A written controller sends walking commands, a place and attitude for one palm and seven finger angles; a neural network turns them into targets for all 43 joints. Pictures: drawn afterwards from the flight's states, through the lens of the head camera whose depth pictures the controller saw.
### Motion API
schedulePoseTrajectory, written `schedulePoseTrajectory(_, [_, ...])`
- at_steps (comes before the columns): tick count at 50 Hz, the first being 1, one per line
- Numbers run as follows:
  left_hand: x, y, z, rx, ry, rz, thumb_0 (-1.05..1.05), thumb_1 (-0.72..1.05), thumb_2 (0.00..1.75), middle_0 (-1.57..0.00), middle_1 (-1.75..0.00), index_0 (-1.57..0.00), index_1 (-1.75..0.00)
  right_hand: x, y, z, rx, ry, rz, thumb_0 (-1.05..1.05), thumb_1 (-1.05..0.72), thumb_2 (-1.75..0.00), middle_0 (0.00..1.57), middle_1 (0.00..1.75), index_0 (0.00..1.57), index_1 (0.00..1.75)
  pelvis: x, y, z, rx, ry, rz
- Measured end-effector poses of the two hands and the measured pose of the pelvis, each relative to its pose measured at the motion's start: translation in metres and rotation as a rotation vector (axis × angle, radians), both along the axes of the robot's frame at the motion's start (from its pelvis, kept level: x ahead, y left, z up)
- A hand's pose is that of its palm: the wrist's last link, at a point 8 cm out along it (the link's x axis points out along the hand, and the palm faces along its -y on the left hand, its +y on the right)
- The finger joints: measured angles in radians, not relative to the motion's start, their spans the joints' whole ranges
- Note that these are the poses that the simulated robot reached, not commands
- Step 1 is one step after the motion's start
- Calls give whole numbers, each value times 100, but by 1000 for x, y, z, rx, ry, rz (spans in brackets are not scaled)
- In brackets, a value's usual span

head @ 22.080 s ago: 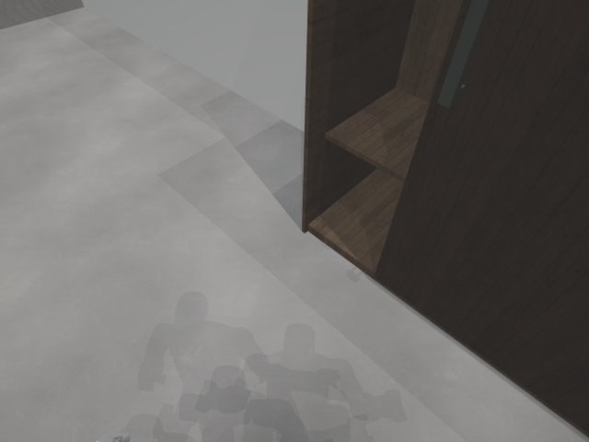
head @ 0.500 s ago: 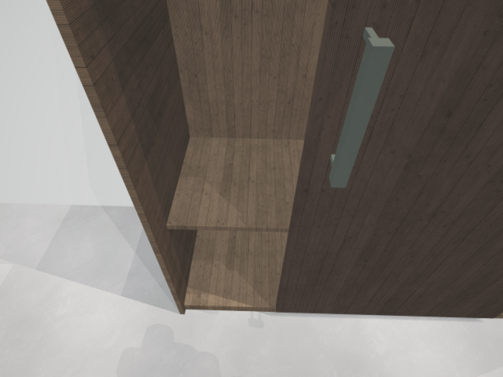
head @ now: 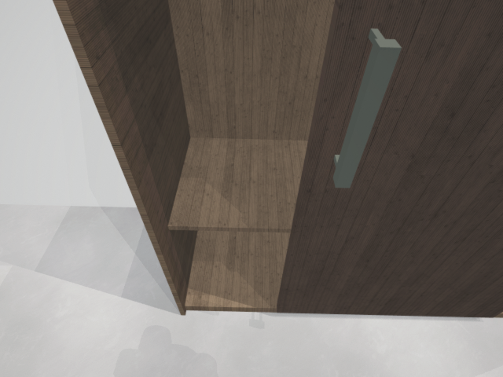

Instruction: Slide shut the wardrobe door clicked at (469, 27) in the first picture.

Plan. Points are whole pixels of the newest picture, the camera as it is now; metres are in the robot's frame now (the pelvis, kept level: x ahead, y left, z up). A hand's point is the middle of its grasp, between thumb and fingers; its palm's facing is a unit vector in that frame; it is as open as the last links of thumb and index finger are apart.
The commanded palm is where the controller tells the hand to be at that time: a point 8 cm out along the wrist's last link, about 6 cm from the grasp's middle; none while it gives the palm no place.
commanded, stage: raise the hand with hooked fingers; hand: right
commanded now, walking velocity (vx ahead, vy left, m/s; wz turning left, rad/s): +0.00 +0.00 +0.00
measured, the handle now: (356, 117) +0.47 -0.14 +0.20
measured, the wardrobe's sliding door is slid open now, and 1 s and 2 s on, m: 0.36 0.36 0.36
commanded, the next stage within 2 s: none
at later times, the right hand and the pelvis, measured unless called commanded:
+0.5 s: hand (365, 366) +0.16 -0.15 -0.01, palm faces -0.03 +1.00 +0.02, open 8.7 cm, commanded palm +0.14 -0.23 +0.01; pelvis -0.02 +0.02 -0.04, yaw -1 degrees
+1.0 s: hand (456, 310) +0.20 -0.23 +0.11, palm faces +0.07 +0.99 -0.08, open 11.8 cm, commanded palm +0.16 -0.28 +0.11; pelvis -0.03 +0.00 -0.02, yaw -1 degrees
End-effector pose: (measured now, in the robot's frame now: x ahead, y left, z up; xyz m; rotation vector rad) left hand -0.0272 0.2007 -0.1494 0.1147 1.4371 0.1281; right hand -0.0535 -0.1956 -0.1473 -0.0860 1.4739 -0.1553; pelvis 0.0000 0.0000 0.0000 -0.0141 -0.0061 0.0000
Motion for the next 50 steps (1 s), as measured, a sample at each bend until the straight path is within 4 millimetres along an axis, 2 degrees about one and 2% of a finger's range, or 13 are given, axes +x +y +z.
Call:
schedulePoseTrajectory(3, [0,2,-1,-3,-1,-5,0,90,90,-20,-30,-20,-30,-1,2,0,-6,0,6,0,-91,-90,20,30,20,30,-1,1,-1,6,5,-1])
schedulePoseTrajectory(4, [3,6,0,6,-24,-9,1,91,90,-20,-30,-20,-30,9,1,4,-3,-48,-24,1,-91,-90,20,30,20,30,-3,1,-2,9,7,-5])
schedulePoseTrajectory(7, [21,24,5,53,-212,-3,2,92,90,-20,-30,-20,-30,52,-30,36,-147,-309,-42,8,-97,-90,21,31,21,31,-6,2,-6,1,9,-14])
schedulePoseTrajectory(10, [54,43,9,85,-402,-11,2,92,90,-20,-30,-20,-30,113,-50,87,-220,-639,-50,9,-96,-88,21,32,21,33,-10,0,-10,1,12,-43])
schedulePoseTrajectory(15, [125,63,32,138,-720,-72,2,91,90,-20,-30,-20,-30,218,-18,178,-110,-1270,91,6,-85,-85,20,38,20,38,-20,1,-19,7,49,-54])
schedulePoseTrajectory(18, [159,69,54,151,-847,-101,2,91,90,-20,-30,-20,-30,246,6,192,65,-1507,166,4,-77,-82,21,41,21,41,-25,10,-28,-3,94,-33])
schedulePoseTrajectory(21, [184,72,77,160,-927,-134,1,91,90,-20,-30,-20,-30,239,14,173,170,-1509,220,2,-68,-80,22,46,22,46,-26,18,-35,-11,108,-16])
schedulePoseTrajectory(26, [213,68,97,160,-988,-170,1,90,90,-20,-30,-20,-30,183,-14,142,95,-1280,134,2,-55,-75,23,53,23,53,-23,23,-37,-1,89,-21])
schedulePoseTrajectory(31, [221,47,84,116,-966,-254,1,90,90,-20,-30,-20,-30,147,-52,177,-126,-1414,44,2,-43,-70,24,60,24,61,-27,24,-39,26,83,-66])
schedulePoseTrajectory(36, [201,22,53,35,-882,-290,1,90,90,-20,-30,-20,-30,174,-48,215,-68,-1621,186,2,-31,-65,24,68,24,68,-41,22,-39,51,68,-94])
schedulePoseTrajectory(41, [164,15,42,3,-815,-188,1,90,90,-20,-30,-20,-30,220,-41,217,94,-1465,349,1,-19,-60,25,75,25,76,-43,17,-31,39,63,-60])
schedulePoseTrajectory(45, [141,24,46,36,-799,-107,1,90,90,-20,-30,-20,-30,234,-61,227,72,-1422,254,1,-9,-56,26,81,27,82,-37,12,-24,27,55,-30])
schedulePoseTrajectory(50, [131,38,56,99,-794,-112,1,90,90,-20,-30,-20,-30,229,-90,256,-39,-1542,161,1,2,-51,27,89,27,89,-32,5,-19,29,41,-24])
